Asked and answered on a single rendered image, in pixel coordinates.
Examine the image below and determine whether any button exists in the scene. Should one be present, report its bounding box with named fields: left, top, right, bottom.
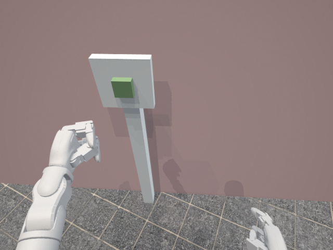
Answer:
left=111, top=77, right=135, bottom=98

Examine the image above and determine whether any left robot forearm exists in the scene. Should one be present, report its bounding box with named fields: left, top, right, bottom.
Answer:
left=16, top=166, right=74, bottom=250

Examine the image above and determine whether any left robot hand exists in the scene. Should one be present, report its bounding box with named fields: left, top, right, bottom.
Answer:
left=49, top=121, right=100, bottom=173

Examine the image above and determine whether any panel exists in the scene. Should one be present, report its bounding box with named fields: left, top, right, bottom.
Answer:
left=88, top=54, right=155, bottom=203

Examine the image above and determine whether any right robot hand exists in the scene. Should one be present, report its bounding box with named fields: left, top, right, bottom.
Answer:
left=246, top=207, right=287, bottom=250

